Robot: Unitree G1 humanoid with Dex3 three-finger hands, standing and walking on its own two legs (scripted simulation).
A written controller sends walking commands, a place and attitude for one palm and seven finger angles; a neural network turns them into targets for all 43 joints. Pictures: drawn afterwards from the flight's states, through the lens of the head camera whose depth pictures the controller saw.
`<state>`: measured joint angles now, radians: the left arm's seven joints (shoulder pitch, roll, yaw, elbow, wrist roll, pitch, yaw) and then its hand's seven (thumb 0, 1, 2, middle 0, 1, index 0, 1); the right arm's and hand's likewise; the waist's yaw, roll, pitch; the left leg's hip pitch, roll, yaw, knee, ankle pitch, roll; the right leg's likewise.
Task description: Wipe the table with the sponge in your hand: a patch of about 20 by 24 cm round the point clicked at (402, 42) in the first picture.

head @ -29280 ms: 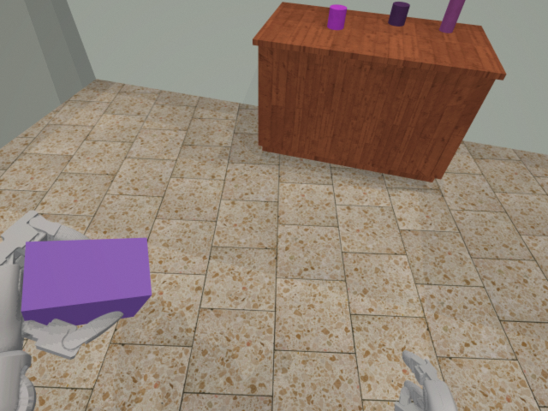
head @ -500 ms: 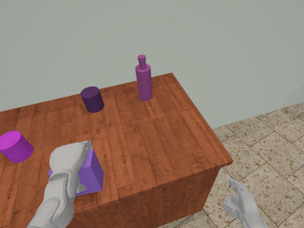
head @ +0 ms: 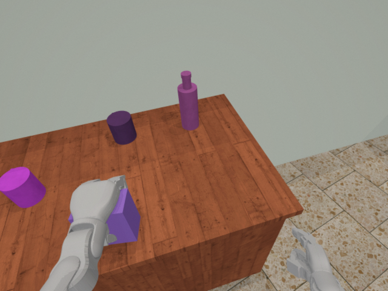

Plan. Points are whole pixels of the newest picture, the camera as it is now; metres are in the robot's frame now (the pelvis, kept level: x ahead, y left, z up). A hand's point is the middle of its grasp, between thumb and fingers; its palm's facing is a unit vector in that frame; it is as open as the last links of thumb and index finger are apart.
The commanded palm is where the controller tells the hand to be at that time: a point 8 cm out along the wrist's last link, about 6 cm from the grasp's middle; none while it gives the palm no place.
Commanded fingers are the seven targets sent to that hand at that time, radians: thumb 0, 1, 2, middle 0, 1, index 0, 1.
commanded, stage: move the sponge above the wiping area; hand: left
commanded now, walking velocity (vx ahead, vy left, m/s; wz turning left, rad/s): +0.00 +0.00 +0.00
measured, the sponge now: (110, 222) +0.24 +0.25 -0.01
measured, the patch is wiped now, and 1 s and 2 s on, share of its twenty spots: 0.00 0.00 0.00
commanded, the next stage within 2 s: lower the sponge onto the table in 1.94 s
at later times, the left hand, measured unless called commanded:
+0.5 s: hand (105, 200) +0.26 +0.25 +0.05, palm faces +0.03 -0.07 -1.00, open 10.5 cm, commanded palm +0.22 +0.26 +0.11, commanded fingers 0.00 0.10 1.30 -1.20 -1.60 -1.20 -1.60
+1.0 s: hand (92, 198) +0.25 +0.27 +0.06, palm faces +0.08 -0.06 -0.99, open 10.5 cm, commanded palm +0.22 +0.26 +0.11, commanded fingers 0.00 0.10 1.30 -1.20 -1.60 -1.20 -1.60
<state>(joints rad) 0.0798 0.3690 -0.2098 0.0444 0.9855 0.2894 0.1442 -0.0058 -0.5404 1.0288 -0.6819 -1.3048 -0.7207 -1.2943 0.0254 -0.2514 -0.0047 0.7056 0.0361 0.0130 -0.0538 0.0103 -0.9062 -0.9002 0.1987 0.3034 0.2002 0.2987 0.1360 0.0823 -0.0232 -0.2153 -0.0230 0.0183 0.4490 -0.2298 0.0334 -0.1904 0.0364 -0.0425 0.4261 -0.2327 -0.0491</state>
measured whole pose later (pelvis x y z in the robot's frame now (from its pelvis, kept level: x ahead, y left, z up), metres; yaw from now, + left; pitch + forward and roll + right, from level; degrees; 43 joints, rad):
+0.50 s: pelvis +0.00 +0.00 +0.00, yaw -1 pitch +0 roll +0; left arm 0.05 0.38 -0.17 0.05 0.99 0.32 0.18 0.00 -0.54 1.03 -0.69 -1.30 -0.72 -1.29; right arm 0.02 -0.24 0.00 0.72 0.04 0.03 -0.05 0.01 -0.91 -0.90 0.20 0.30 0.20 0.30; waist 0.13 0.08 -0.03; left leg -0.21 -0.02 0.02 0.44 -0.23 0.03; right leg -0.19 0.05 -0.03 0.42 -0.23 -0.06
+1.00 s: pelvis +0.00 +0.00 +0.00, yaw -1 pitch -1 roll +0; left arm 0.03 0.38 -0.14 0.07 0.95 0.40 0.21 0.00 -0.54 1.03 -0.69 -1.29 -0.73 -1.28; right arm 0.00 -0.24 0.01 0.73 0.06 0.04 -0.04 0.01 -0.91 -0.90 0.20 0.30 0.20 0.30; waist 0.12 0.09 -0.04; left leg -0.20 -0.02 0.02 0.42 -0.22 0.03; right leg -0.18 0.04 -0.03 0.41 -0.22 -0.05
